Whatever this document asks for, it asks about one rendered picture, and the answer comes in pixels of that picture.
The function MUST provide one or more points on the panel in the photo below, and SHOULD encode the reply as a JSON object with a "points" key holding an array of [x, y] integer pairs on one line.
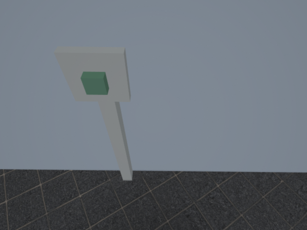
{"points": [[73, 61]]}

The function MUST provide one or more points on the button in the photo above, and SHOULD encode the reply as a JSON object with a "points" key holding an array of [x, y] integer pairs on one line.
{"points": [[95, 83]]}

